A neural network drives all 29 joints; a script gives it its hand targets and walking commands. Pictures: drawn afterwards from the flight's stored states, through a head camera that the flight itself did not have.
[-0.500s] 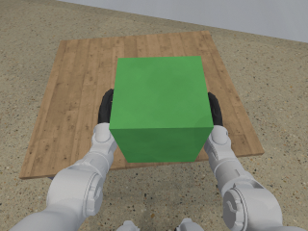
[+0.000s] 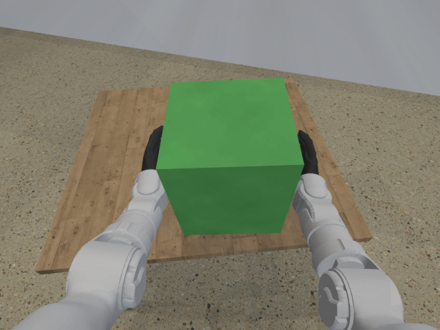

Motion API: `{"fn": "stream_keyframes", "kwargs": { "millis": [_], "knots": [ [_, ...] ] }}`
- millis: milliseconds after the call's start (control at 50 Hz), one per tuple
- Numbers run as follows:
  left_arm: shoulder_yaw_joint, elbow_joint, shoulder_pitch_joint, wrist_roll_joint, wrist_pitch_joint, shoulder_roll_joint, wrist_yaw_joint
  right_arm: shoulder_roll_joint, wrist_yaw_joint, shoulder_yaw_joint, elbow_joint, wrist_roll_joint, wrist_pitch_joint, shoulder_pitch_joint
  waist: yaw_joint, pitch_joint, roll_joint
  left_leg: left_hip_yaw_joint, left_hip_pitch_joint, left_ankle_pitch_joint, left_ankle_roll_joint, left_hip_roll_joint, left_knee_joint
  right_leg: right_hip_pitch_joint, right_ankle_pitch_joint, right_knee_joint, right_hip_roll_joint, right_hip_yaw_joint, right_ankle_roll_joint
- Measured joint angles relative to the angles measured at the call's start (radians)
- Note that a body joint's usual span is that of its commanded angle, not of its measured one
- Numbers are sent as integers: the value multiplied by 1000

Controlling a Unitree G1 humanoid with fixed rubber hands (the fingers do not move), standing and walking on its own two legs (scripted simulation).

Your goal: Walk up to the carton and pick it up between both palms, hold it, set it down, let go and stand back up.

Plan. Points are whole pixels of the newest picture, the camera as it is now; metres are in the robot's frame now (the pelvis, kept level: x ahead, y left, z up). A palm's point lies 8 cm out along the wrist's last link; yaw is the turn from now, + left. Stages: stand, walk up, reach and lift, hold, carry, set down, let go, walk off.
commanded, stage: reach and lift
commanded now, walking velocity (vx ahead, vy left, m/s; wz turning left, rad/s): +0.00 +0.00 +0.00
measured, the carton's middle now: (229, 162) +0.42 -0.02 +0.07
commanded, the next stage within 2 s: hold in 1.90 s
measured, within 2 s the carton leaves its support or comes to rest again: neither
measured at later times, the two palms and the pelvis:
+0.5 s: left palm (124, 143) +0.39 +0.16 +0.16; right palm (301, 146) +0.38 -0.14 +0.15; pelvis +0.02 +0.01 +0.04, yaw +1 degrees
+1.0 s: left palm (125, 137) +0.38 +0.15 +0.19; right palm (311, 145) +0.37 -0.15 +0.16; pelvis +0.01 +0.00 +0.04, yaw +1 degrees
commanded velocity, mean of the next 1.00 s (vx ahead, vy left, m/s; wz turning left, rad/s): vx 0.00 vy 0.00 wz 0.00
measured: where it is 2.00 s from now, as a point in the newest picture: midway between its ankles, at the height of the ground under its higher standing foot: outside the picture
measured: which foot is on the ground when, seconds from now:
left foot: down 0.00-1.00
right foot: down 0.00-1.00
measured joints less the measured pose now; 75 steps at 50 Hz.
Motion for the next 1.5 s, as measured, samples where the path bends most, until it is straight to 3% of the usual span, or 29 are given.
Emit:
{"fn": "stream_keyframes", "kwargs": {
  "millis": [220,360,540,820,1300,1500],
  "knots": [
    [0,-202,79,0,186,0,-15,-8,-41,78,-100,83,112,50,0,43,0,-5,262,21,0,0,-146,277,33,-173,1,-3,0],
    [0,-377,156,46,349,0,-10,-8,-50,108,-147,76,201,69,0,119,0,-8,440,54,0,0,-249,473,85,-313,1,-4,4],
    [0,-509,190,108,494,-2,-8,-8,-50,117,-193,60,283,73,0,132,-5,-8,486,97,3,0,-313,535,147,-412,1,-4,6],
    [1,-571,190,116,601,-2,-11,-10,-51,117,-213,87,341,73,0,132,-7,-9,501,133,3,0,-355,535,165,-422,1,-4,6],
    [29,-820,205,150,803,-2,-34,-10,-87,122,-412,157,493,73,0,132,-20,-10,511,138,3,0,-374,543,167,-436,1,-4,6],
    [38,-842,209,169,843,-7,-44,-10,-91,126,-415,162,515,73,0,132,-26,-11,534,139,3,0,-374,567,168,-437,1,-4,6]
  ]
}}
